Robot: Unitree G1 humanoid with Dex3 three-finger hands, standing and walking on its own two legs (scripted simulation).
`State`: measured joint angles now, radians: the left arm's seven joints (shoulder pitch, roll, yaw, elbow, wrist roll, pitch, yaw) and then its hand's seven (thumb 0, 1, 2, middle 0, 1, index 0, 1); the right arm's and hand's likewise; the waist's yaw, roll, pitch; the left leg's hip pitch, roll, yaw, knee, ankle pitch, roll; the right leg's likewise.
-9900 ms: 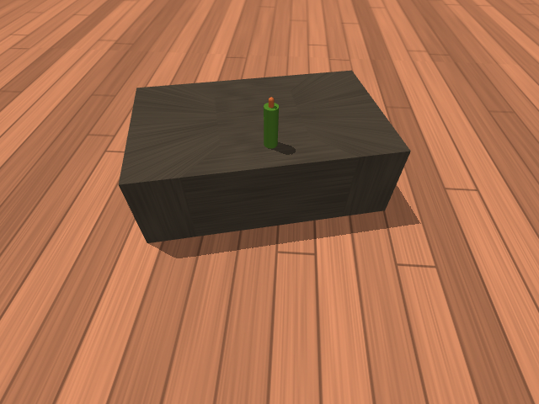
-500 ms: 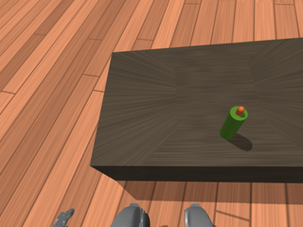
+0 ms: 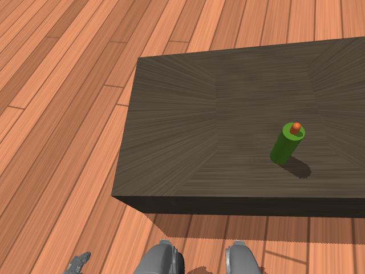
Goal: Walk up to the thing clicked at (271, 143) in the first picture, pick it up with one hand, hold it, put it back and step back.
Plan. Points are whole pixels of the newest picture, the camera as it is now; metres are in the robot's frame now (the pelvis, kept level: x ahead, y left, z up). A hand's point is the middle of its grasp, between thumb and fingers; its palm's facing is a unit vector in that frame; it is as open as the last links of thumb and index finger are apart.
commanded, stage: approach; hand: right
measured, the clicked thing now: (286, 142) +0.49 -0.26 -0.20
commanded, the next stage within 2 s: close in in 0.44 s
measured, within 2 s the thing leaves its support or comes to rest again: neither
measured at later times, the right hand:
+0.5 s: hand (338, 155) +0.43 -0.38 -0.17, palm faces +0.27 +0.96 +0.06, open 17.3 cm
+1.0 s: hand (295, 154) +0.45 -0.29 -0.22, palm faces +0.27 +0.96 +0.00, open 16.8 cm
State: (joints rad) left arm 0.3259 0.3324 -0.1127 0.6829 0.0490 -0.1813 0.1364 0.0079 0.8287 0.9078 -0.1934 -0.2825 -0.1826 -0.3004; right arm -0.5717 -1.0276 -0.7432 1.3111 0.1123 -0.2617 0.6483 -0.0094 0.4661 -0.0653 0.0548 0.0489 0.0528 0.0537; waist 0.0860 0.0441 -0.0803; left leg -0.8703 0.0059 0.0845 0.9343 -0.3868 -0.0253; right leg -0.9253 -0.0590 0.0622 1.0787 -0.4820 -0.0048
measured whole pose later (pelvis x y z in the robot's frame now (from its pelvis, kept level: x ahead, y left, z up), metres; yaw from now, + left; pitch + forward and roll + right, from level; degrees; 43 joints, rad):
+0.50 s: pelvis -0.05 +0.01 -0.19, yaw +5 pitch +34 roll +9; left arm 0.14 0.29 -0.15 0.65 0.11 -0.14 0.07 0.01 0.86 0.89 -0.19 -0.28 -0.19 -0.29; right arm -0.86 -0.96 -0.88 1.29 0.13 -0.46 0.60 -0.01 0.48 -0.03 0.06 0.04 0.06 0.04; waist 0.15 0.03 -0.11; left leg -1.73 0.01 0.10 1.72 -0.59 -0.03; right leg -1.78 -0.06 0.12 1.86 -0.69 0.01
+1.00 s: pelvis -0.07 +0.01 -0.25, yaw +4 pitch +35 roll +6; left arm 0.20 0.29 -0.05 0.64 0.06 -0.02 -0.01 0.01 0.87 0.89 -0.19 -0.29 -0.19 -0.29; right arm -0.86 -0.67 -0.67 1.04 0.07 -0.36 0.26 -0.01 0.37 -0.03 0.08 0.03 0.06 0.04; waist 0.15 -0.01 -0.17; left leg -1.93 0.02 0.06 1.92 -0.60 -0.02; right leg -1.95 -0.04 0.10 2.03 -0.69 0.00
